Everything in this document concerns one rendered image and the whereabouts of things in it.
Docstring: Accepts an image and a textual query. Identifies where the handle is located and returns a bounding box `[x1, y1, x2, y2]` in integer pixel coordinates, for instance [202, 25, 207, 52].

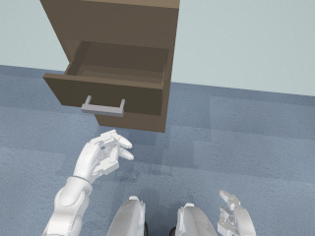
[81, 95, 125, 117]

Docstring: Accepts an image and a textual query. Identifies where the cabinet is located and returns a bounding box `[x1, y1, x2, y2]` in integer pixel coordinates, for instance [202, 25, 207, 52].
[39, 0, 180, 133]

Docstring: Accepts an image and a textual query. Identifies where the drawer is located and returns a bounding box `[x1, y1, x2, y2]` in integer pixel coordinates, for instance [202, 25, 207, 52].
[43, 40, 169, 116]

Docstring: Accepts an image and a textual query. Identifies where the right robot thigh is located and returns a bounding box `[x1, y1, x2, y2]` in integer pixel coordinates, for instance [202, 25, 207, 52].
[177, 206, 218, 236]

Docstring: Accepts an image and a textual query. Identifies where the left robot shin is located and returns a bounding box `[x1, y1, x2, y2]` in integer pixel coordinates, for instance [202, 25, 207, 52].
[129, 196, 145, 236]

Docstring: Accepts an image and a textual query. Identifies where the left robot hand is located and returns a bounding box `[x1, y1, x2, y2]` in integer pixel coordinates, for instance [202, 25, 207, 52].
[73, 130, 134, 184]

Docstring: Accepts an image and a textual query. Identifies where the left robot forearm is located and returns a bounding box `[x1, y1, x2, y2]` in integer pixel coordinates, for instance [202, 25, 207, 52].
[41, 176, 93, 236]

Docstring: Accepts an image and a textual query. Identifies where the right robot hand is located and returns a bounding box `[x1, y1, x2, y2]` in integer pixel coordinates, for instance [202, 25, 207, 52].
[217, 190, 257, 236]

